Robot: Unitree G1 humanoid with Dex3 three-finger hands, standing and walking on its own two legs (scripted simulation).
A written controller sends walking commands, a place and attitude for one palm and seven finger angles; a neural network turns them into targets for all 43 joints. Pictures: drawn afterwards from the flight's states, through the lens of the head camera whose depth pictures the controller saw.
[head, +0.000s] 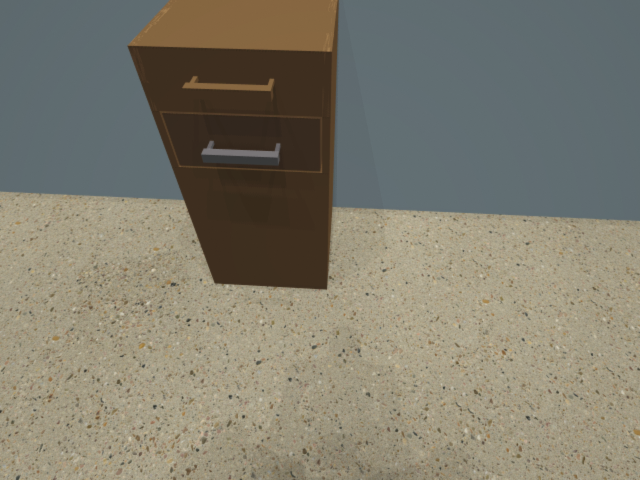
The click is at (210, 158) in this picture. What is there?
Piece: drawer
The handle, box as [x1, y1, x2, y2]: [201, 141, 280, 165]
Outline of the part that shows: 201,153 203,162 277,165 279,160 278,152 280,145 279,143 276,143 274,151 213,149 213,141 210,141 207,148 204,148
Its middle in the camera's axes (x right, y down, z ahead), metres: -0.20 -0.22 +0.98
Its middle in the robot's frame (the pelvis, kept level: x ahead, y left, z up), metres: +0.86 +0.24 -0.12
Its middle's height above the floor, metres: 0.66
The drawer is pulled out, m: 0.00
